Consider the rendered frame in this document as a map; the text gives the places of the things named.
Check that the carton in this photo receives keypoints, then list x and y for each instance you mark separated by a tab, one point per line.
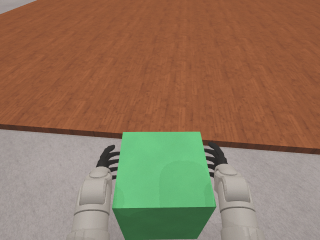
163	189

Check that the left robot hand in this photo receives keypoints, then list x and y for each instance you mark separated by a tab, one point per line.
105	162

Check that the right robot hand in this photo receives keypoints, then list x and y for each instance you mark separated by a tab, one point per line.
218	158

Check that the right robot forearm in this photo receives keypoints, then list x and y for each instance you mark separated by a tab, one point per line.
238	214

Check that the left robot forearm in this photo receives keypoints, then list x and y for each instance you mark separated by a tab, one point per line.
92	208

